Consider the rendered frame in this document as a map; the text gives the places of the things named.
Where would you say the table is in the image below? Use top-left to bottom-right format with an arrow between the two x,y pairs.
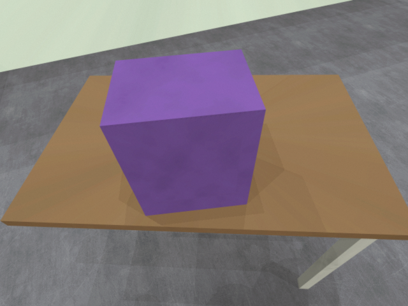
0,75 -> 408,289

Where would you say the carton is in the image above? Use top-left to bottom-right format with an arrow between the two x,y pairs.
100,49 -> 266,216

